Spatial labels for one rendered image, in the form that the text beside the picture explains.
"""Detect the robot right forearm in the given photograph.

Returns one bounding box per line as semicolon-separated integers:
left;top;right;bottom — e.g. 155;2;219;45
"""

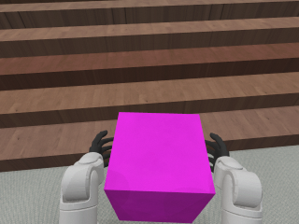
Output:
213;156;263;224

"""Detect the carton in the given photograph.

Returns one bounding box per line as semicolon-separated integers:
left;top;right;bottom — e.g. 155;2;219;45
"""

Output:
104;112;216;224

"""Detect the robot left hand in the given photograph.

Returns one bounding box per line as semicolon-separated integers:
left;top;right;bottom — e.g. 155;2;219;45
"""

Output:
89;130;114;168

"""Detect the robot right hand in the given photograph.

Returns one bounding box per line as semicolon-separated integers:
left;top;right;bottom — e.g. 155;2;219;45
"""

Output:
205;133;230;173

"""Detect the robot left forearm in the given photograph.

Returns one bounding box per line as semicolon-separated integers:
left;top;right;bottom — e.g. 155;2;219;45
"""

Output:
59;152;105;224

